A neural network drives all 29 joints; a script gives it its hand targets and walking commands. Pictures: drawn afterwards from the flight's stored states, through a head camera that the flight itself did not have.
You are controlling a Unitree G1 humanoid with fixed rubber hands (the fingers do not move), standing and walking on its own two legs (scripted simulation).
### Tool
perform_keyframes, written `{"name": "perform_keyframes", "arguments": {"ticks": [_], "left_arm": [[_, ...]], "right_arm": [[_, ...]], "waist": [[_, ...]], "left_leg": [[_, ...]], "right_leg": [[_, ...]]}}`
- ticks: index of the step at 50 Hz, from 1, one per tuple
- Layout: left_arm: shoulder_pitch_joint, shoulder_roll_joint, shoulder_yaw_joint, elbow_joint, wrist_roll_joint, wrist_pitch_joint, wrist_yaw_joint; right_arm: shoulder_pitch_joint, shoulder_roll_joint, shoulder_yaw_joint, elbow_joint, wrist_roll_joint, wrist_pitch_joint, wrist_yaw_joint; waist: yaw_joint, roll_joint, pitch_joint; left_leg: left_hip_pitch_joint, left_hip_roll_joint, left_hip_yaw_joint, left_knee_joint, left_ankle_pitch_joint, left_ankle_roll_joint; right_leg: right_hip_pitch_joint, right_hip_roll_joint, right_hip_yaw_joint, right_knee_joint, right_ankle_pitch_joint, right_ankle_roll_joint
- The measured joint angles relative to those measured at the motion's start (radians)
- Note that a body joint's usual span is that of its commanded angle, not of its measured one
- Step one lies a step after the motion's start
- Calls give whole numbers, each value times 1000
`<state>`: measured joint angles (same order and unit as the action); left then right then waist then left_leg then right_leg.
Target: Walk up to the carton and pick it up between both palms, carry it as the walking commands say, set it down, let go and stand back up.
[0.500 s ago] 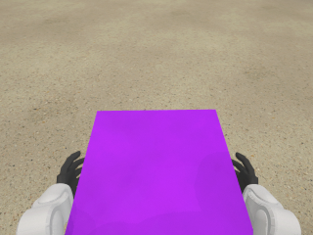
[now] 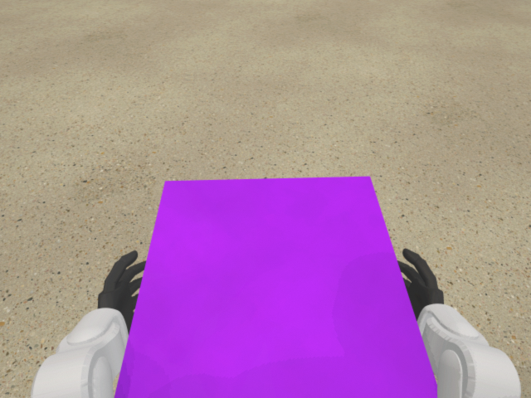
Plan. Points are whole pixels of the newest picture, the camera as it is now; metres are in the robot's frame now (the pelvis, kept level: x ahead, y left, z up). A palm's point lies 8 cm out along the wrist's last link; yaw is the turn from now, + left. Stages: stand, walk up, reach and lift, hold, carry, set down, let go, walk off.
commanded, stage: carry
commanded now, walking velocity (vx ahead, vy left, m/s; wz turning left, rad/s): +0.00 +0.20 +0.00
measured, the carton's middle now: (270, 311) +0.26 +0.00 +0.01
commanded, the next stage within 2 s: none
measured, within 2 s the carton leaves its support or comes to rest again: neither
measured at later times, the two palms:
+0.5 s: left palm (7, 361) +0.16 +0.29 +0.10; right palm (364, 369) +0.16 -0.10 +0.09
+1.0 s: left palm out of the picture +0.09 +0.40 +0.10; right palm out of the picture +0.08 +0.01 +0.08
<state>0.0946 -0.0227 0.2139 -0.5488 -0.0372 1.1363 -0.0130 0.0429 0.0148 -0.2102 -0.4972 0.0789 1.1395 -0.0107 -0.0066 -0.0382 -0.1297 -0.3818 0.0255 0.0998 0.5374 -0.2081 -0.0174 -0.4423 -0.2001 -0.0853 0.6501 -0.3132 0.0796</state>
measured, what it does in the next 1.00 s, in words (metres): steps to the left: right foot, then left foot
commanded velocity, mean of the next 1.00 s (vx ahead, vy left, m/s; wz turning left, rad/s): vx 0.00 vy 0.20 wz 0.00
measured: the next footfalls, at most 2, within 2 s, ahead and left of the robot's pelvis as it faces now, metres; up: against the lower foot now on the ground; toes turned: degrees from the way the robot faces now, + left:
right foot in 0.26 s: -0.02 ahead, -0.05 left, +0.00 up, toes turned -10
left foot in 0.56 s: -0.03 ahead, +0.27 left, +0.00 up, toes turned +6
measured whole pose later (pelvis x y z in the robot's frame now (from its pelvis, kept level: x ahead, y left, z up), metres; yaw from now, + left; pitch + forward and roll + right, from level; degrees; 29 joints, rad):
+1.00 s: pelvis -0.13 +0.22 +0.01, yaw +0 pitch +4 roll +1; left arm 0.10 -0.05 0.22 -0.53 -0.04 1.12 -0.03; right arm 0.10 0.00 -0.20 -0.53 0.07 1.13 -0.01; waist -0.02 0.03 -0.11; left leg -0.54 0.02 0.06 0.92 -0.37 -0.04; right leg -0.34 -0.08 -0.14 0.55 -0.29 -0.01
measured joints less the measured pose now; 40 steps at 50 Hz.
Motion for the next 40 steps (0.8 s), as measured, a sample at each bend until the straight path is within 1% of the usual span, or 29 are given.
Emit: {"name": "perform_keyframes", "arguments": {"ticks": [2,3,4,6,7,9,10,12,13,14,16,18,20,22,25,28,29,30,32,33,35,37,40], "left_arm": [[10,24,6,9,-9,2,-7],[12,32,8,12,-14,3,-11],[13,36,7,16,-19,3,-13],[10,38,3,22,-28,3,-14],[8,37,1,23,-31,2,-14],[4,36,-1,20,-35,1,-12],[2,35,-2,18,-37,0,-12],[-3,34,-3,14,-38,-1,-12],[-6,26,-4,18,-37,-5,-12],[-8,12,-6,33,-30,-12,-12],[-5,-12,-8,54,-15,-10,-11],[-3,-23,-4,36,-8,-4,-10],[2,-22,0,28,-5,-9,-12],[3,-22,1,22,0,-11,-14],[0,-25,-1,6,6,-6,-13],[3,-26,-4,-18,11,1,-10],[3,-16,-3,-20,10,3,-9],[6,-1,1,-17,5,5,-9],[14,26,7,-9,-8,11,-12],[16,33,8,-4,-15,12,-14],[15,38,7,5,-26,10,-16],[10,35,3,11,-33,7,-15],[2,29,0,8,-35,0,-14]], "right_arm": [[10,39,-1,10,-19,-6,-2],[20,53,-3,8,-25,-7,-2],[30,62,-5,2,-30,-8,-2],[47,67,-10,-14,-33,-9,-2],[53,66,-11,-22,-33,-9,-2],[59,60,-9,-38,-32,-9,-2],[61,55,-7,-44,-32,-9,-3],[63,46,-1,-55,-31,-8,-4],[61,34,0,-57,-30,-9,-5],[63,18,2,-49,-28,-10,-5],[69,-5,4,-34,-24,-2,-5],[65,-13,3,-31,-13,-5,-2],[50,-12,5,-25,-12,-5,-2],[37,-15,7,-22,-11,-1,-2],[23,-25,6,-27,-3,7,-3],[10,-29,1,-36,7,16,-2],[7,-18,2,-29,6,13,-2],[8,1,4,-18,-1,8,-3],[20,41,4,-7,-20,4,-4],[29,56,1,-10,-27,1,-5],[49,69,-5,-23,-33,-3,-5],[63,68,-10,-37,-32,-5,-5],[69,57,-6,-56,-31,-9,-5]], "waist": [[6,3,3],[11,8,6],[16,11,8],[26,18,13],[28,21,15],[28,27,17],[26,29,15],[23,30,9],[25,43,7],[24,61,7],[11,70,7],[-3,72,6],[-12,65,0],[-14,52,-3],[-9,32,0],[-3,26,5],[-3,13,8],[-2,2,9],[5,4,12],[12,8,16],[23,14,22],[30,20,27],[27,28,28]], "left_leg": [[-21,4,-1,30,-31,26],[-26,7,-2,32,-38,35],[-30,8,-3,31,-38,42],[-39,4,-2,27,-28,52],[-44,0,1,26,-22,58],[-57,-11,10,29,-14,69],[-64,-18,17,32,-12,74],[-81,-34,36,52,-15,82],[-96,-32,43,76,-23,84],[-111,-27,37,111,-68,66],[-156,-29,7,258,-166,23],[-185,-17,-17,382,-174,-1],[-176,1,-29,400,-162,-19],[-144,15,-37,348,-166,-32],[-74,23,-35,210,-160,-37],[26,22,-14,-6,-77,-29],[25,8,-8,-26,-5,-18],[9,-1,-4,-4,-3,-2],[-11,2,-5,25,-35,26],[-16,5,-6,27,-41,35],[-24,5,-8,23,-36,49],[-33,-3,-4,19,-24,59],[-53,-22,13,24,-12,78]], "right_leg": [[-50,34,11,155,-147,-13],[-74,56,10,240,-177,-21],[-90,75,5,307,-182,-30],[-95,107,-14,358,-170,-44],[-86,120,-25,348,-167,-49],[-51,141,-42,274,-159,-59],[-23,149,-50,211,-145,-66],[58,153,-69,25,-78,-80],[77,155,-72,-31,-44,-92],[71,160,-73,-28,-32,-105],[75,149,-75,-34,-18,-116],[88,134,-73,-67,6,-107],[93,111,-61,-95,32,-91],[89,85,-50,-110,51,-72],[73,45,-35,-114,70,-42],[39,16,-24,-73,68,-4],[22,1,-15,-46,60,3],[3,-3,-4,-9,9,3],[-49,33,9,151,-139,-9],[-73,55,8,241,-170,-18],[-97,92,-5,353,-170,-34],[-87,120,-23,361,-162,-44],[-27,150,-46,236,-149,-59]]}}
